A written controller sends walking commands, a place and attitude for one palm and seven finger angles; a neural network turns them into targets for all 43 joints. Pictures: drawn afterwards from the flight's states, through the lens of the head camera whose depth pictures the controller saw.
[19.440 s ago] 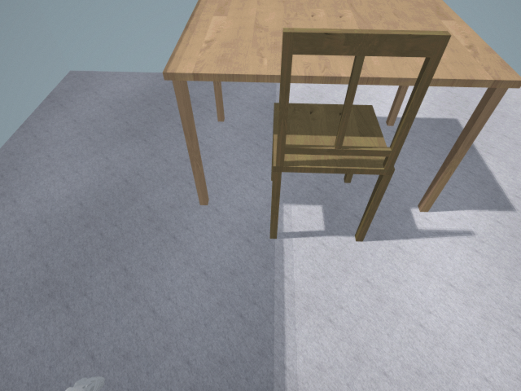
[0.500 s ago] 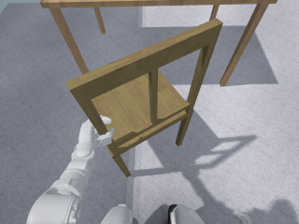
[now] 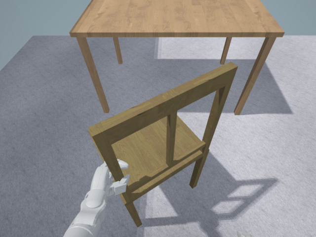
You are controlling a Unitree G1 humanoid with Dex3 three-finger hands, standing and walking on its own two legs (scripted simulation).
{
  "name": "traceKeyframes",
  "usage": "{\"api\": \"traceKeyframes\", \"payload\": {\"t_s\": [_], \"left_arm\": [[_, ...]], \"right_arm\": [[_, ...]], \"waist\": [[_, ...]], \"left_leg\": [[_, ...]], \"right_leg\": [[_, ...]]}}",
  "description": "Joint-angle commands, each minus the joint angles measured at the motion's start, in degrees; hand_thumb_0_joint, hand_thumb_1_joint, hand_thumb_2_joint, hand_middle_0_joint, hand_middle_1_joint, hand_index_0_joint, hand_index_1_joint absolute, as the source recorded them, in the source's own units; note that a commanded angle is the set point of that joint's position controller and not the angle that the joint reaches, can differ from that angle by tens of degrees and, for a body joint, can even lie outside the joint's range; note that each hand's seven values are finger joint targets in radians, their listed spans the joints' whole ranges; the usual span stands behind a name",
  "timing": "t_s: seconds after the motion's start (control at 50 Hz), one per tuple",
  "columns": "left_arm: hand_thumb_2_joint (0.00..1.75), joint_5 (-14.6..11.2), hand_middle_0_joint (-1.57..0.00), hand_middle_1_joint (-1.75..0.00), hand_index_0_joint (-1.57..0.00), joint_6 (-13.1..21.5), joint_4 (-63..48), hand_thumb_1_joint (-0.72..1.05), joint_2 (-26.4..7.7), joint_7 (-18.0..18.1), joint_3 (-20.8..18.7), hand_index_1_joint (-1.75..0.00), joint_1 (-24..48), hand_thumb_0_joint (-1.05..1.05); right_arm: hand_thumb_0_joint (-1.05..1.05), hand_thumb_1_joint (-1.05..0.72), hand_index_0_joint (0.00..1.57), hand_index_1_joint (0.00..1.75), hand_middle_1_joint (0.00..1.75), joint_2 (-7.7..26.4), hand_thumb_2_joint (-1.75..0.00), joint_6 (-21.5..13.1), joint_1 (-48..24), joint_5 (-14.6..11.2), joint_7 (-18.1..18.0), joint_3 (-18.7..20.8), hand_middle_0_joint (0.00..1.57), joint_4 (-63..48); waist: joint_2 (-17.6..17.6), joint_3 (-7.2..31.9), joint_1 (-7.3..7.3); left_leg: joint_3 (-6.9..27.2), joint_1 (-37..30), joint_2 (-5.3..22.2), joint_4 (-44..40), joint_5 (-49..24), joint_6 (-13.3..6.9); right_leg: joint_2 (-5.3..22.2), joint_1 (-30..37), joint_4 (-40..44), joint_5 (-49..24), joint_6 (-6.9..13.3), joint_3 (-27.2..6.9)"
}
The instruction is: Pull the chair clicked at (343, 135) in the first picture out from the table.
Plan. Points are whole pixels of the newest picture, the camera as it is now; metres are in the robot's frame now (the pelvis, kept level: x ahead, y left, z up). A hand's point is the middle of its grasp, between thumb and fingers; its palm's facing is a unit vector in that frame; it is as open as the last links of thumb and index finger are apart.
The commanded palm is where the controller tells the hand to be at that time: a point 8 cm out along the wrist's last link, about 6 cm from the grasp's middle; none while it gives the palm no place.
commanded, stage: stop walking, hand still on the chair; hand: left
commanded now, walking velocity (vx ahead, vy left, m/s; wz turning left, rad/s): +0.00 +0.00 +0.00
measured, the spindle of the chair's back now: (170, 141) +0.41 -0.02 -0.06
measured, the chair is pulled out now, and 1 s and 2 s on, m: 0.58 0.59 0.59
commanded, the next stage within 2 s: open the thumb and straighten the fingers in 0.42 s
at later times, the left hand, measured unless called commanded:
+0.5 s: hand (119, 184) +0.27 +0.13 -0.07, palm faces -0.01 -0.99 -0.16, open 5.9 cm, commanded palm +0.25 +0.18 -0.05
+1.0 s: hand (114, 178) +0.29 +0.15 -0.07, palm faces -0.01 -0.99 -0.12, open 13.9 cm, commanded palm +0.26 +0.20 -0.05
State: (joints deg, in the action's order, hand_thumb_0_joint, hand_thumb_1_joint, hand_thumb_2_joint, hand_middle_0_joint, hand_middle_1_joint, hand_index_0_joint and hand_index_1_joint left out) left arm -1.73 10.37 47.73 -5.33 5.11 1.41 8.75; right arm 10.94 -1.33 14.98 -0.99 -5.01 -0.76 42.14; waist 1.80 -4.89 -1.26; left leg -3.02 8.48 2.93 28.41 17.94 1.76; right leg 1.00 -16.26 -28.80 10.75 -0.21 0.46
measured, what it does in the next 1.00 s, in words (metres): stands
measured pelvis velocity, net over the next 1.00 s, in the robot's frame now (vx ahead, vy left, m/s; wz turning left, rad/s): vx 0.01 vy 0.01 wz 0.05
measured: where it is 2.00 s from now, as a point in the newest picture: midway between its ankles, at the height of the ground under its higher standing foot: outside the picture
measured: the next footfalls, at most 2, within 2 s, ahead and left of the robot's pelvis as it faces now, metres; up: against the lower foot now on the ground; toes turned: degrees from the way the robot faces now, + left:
none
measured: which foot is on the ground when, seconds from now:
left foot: down 0.00-1.00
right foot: down 0.00-1.00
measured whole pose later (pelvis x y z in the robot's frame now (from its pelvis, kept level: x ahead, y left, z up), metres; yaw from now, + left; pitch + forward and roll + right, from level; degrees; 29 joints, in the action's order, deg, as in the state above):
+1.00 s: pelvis +0.01 +0.01 -0.03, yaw +3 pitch +9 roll +0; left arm -4.3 -1.0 25.0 -9.1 0.6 2.0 1.4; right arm 15.2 -4.5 14.4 -2.4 -2.0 0.4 35.1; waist 1.5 3.6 -2.6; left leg -0.9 28.3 1.0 43.5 24.5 0.8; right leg 3.6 -35.0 -43.2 17.6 -1.3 1.7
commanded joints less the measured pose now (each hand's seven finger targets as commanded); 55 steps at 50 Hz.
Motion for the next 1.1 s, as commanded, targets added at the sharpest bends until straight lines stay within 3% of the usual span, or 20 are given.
{"api": "traceKeyframes", "payload": {"t_s": [0.0,0.1,0.26,0.48,0.5,0.52,0.54,0.58,0.62,0.64,0.7,0.72,0.74,0.86,0.92,0.94,1.0,1.02,1.04,1.08], "left_arm": [[0.9,1.4,-0.5,-1.45,-0.5,2.6,-13.2,0.9,-8.3,0.7,-1.3,-1.45,12.2,0.0],[0.9,1.4,-0.5,-1.45,-0.5,2.3,-16.3,0.9,-8.0,0.9,-0.9,-1.45,9.7,0.0],[0.9,1.2,-0.5,-1.45,-0.5,1.1,-18.0,0.9,-8.1,1.2,-0.7,-1.45,7.4,0.0],[0.9,1.1,-0.5,-1.45,-0.5,0.5,-18.6,0.9,-7.0,1.4,0.5,-1.45,6.5,0.0],[0.9,1.1,-0.5,-1.45,-0.5,0.9,-23.0,0.9,-9.4,1.6,-1.6,-1.45,7.4,0.0],[0.84,-2.5,-0.5,-1.45,-0.5,-0.9,-15.6,0.78,-1.1,0.0,4.5,-1.45,3.2,0.0],[0.78,-2.8,-0.5,-1.45,-0.5,-0.6,-16.8,0.66,-3.5,-0.6,2.6,-1.45,3.5,0.0],[0.67,-2.3,-0.5,-1.45,-0.5,1.1,-24.9,0.42,-9.8,-1.2,-2.2,-1.45,4.1,0.0],[0.55,-1.5,-0.5,-1.45,-0.5,0.7,-26.6,0.17,-7.5,-1.9,0.6,-1.45,6.1,0.0],[0.49,-1.3,-0.5,-1.45,-0.5,0.2,-27.1,0.05,-7.9,-2.0,0.9,-1.45,6.7,0.0],[0.32,-1.8,-0.5,-1.45,-0.5,-2.3,-27.0,-0.31,-8.0,-2.6,-0.7,-1.45,2.7,0.0],[0.26,-1.9,-0.47,-1.38,-0.47,-3.0,-28.2,-0.43,-7.7,-2.9,-0.4,-1.38,3.4,0.0],[0.2,-2.0,-0.45,-1.3,-0.45,-3.9,-27.4,-0.55,-11.3,-2.8,-3.4,-1.3,4.6,0.0],[0.2,-3.1,-0.3,-0.87,-0.3,-6.9,-32.8,-0.55,-6.9,-4.2,-0.1,-0.87,3.6,0.0],[0.2,-3.1,-0.22,-0.65,-0.22,-8.6,-33.5,-0.55,-8.1,-4.3,-1.5,-0.65,1.2,0.0],[0.2,-2.8,-0.2,-0.58,-0.2,-8.8,-34.3,-0.55,-9.9,-4.2,-2.5,-0.58,1.7,0.0],[0.2,-2.1,-0.13,-0.36,-0.13,-10.0,-37.2,-0.55,-9.3,-4.1,-2.0,-0.36,-0.7,0.0],[0.2,-1.9,-0.1,-0.29,-0.1,-10.3,-36.8,-0.55,-11.9,-3.8,-3.8,-0.29,2.7,0.0],[0.2,-1.6,-0.07,-0.22,-0.07,-10.6,-36.6,-0.55,-12.7,-3.8,-4.4,-0.22,2.2,0.0],[0.2,-2.1,-0.02,-0.07,-0.02,-11.2,-37.8,-0.55,-11.0,-4.2,-3.3,-0.07,2.4,0.0]], "right_arm": [[0.0,-0.9,0.2,0.3,0.3,8.4,-0.9,-2.5,-3.8,0.0,-1.2,3.5,0.2,-7.6],[0.0,-0.9,0.2,0.3,0.3,8.3,-0.9,-2.0,-4.7,-0.1,-1.3,3.5,0.2,-8.6],[0.0,-0.9,0.2,0.3,0.3,8.2,-0.9,-0.9,-5.6,-0.2,-1.6,3.2,0.2,-10.2],[0.0,-0.9,0.2,0.3,0.3,8.2,-0.9,-0.1,-5.6,-0.2,-1.6,3.0,0.2,-10.7],[0.0,-0.9,0.2,0.3,0.3,8.3,-0.9,-0.2,-5.9,-0.1,-1.6,3.1,0.2,-11.2],[0.0,-0.9,0.2,0.3,0.3,10.0,-0.9,-0.8,-4.5,-2.9,0.3,2.9,0.2,-9.8],[0.0,-0.9,0.2,0.3,0.3,10.6,-0.9,-1.0,-4.4,-3.0,1.1,3.1,0.2,-9.9],[0.0,-0.9,0.2,0.3,0.3,10.4,-0.9,-2.7,-4.7,-2.4,2.3,3.8,0.2,-11.0],[0.0,-0.9,0.2,0.3,0.3,9.8,-0.9,-3.9,-4.5,-2.1,2.9,3.4,0.2,-11.1],[0.0,-0.9,0.2,0.3,0.3,10.1,-0.9,-4.2,-3.8,-2.2,3.1,3.5,0.2,-11.0],[0.0,-0.9,0.2,0.3,0.3,10.5,-0.9,-4.8,-3.3,-1.9,3.6,3.8,0.2,-11.9],[0.0,-0.9,0.2,0.3,0.3,10.7,-0.9,-4.9,-3.2,-1.9,3.6,3.9,0.2,-12.3],[0.0,-0.9,0.2,0.3,0.3,11.3,-0.9,-4.8,-2.9,-1.9,3.4,3.9,0.2,-12.2],[0.0,-0.9,0.2,0.3,0.3,11.4,-0.9,-6.0,-2.1,-1.8,2.6,4.2,0.2,-14.2],[0.0,-0.9,0.2,0.3,0.3,11.7,-0.9,-6.1,-2.1,-1.7,2.3,4.2,0.2,-15.1],[0.0,-0.9,0.2,0.3,0.3,12.0,-0.9,-6.0,-2.2,-1.6,2.2,4.1,0.2,-15.2],[0.0,-0.9,0.2,0.3,0.3,11.5,-0.9,-6.0,-2.4,-1.6,2.1,3.9,0.2,-16.3],[0.0,-0.9,0.2,0.3,0.3,11.8,-0.9,-5.7,-2.1,-1.5,1.9,3.7,0.2,-15.9],[0.0,-0.9,0.2,0.3,0.3,11.9,-0.9,-5.4,-2.1,-1.4,1.7,3.7,0.2,-16.1],[0.0,-0.9,0.2,0.3,0.3,11.5,-0.9,-5.6,-2.1,-1.5,1.5,3.6,0.2,-16.7]], "waist": [[-4.6,13.3,0.22],[-3.1,14.7,0.12],[-0.3,13.8,0.37],[-1.6,13.8,0.39],[-1.2,14.6,0.59],[-9.9,13.1,-3.73],[-10.9,13.2,-2.37],[-4.0,17.8,-0.91],[-0.6,17.4,-1.85],[-1.3,17.2,-2.42],[-1.0,19.9,-1.18],[-0.8,20.5,-1.34],[-2.5,20.1,-1.48],[-3.5,24.2,-1.79],[-5.6,23.7,-1.55],[-5.0,23.5,-1.4],[-2.9,23.3,-1.12],[-2.8,22.5,-1.88],[-3.7,21.9,-1.42],[-3.3,22.9,-1.91]], "left_leg": [[3.5,-0.8,3.2,-4.7,-9.8,-2.9],[3.6,-1.8,3.8,-4.9,-15.0,-2.4],[3.6,-0.8,3.8,-6.5,-12.4,-2.3],[3.7,-0.6,3.9,-6.8,-13.1,-2.2],[3.8,-1.2,3.9,-6.6,-13.4,-2.3],[1.6,7.9,1.0,-4.9,-10.6,-1.8],[1.4,10.4,1.0,-3.9,-9.0,-1.8],[0.7,11.2,-0.4,-1.4,-7.7,-2.1],[0.6,12.7,-1.0,0.4,-6.9,-2.0],[1.2,13.5,-0.9,1.1,-6.9,-2.0],[1.1,15.7,-1.4,3.3,-6.9,-1.9],[1.2,16.4,-1.5,4.0,-7.0,-1.8],[1.5,17.6,-1.5,4.6,-6.5,-2.0],[2.0,17.6,-1.7,7.8,-9.5,-2.0],[2.0,19.7,-1.9,8.8,-8.9,-2.0],[2.3,20.3,-2.0,9.0,-9.0,-2.0],[2.1,20.1,-2.0,9.9,-9.7,-1.9],[2.1,20.7,-2.2,10.4,-8.8,-2.1],[2.4,21.6,-2.2,10.5,-8.3,-2.1],[2.2,20.9,-2.4,11.1,-8.3,-2.3]], "right_leg": [[5.1,7.9,5.3,-7.6,2.1,-6.7],[5.0,9.8,3.2,-15.6,2.3,-5.7],[4.7,9.5,4.2,-12.7,2.0,-5.2],[4.6,9.8,4.3,-13.7,2.1,-4.9],[4.8,10.2,4.3,-14.3,2.1,-5.3],[3.0,6.1,1.9,-10.5,0.8,1.9],[2.8,5.6,0.7,-8.8,0.9,1.6],[2.6,4.6,-0.8,-7.3,0.9,0.6],[2.2,1.3,-2.1,-5.6,1.1,1.0],[2.0,0.3,-2.8,-5.2,1.2,1.4],[1.7,-0.8,-5.3,-4.9,1.1,1.9],[1.6,-1.4,-6.2,-4.9,1.1,2.0],[1.6,-1.7,-6.6,-4.6,1.0,1.9],[1.1,-3.7,-9.9,-6.4,0.8,2.8],[1.2,-3.9,-10.9,-6.7,0.5,2.8],[1.3,-3.9,-11.1,-6.6,0.7,2.8],[1.4,-4.9,-12.0,-7.0,0.7,2.9],[1.4,-5.8,-12.1,-6.5,0.6,2.7],[1.5,-5.7,-12.2,-5.7,0.6,2.7],[1.4,-5.9,-12.3,-5.8,0.4,2.7]]}}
